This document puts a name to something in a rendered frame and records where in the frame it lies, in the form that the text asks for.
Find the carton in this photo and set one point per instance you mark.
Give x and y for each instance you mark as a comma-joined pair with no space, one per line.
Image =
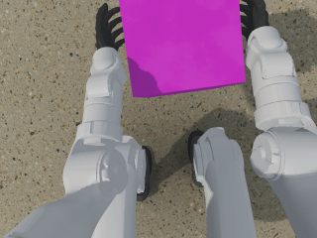
179,46

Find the robot right upper arm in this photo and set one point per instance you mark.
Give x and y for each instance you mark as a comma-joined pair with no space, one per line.
288,162

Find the robot right hand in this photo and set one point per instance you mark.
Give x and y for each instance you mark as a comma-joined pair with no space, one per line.
257,16

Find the robot left upper arm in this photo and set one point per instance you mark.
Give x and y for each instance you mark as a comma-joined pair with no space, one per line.
91,179

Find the robot left shin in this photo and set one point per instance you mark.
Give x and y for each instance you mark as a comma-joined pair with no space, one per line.
130,139

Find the robot left hand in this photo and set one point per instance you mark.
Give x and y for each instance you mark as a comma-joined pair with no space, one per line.
105,38

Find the right robot forearm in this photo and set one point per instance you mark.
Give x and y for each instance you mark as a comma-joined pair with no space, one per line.
275,84

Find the left robot forearm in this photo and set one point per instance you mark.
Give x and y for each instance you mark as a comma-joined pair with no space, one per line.
103,102

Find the left robot foot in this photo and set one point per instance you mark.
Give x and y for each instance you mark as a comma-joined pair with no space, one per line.
141,196

